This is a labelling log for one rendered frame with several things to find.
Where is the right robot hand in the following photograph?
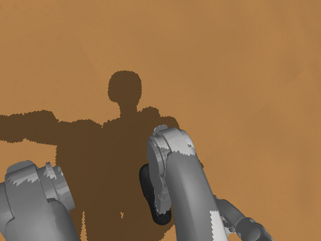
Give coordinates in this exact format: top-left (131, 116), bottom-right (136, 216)
top-left (214, 195), bottom-right (245, 235)

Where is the right robot foot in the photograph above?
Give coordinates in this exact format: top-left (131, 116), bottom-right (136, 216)
top-left (139, 164), bottom-right (172, 225)

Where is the right robot arm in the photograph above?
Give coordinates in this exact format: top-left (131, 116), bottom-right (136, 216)
top-left (235, 217), bottom-right (274, 241)

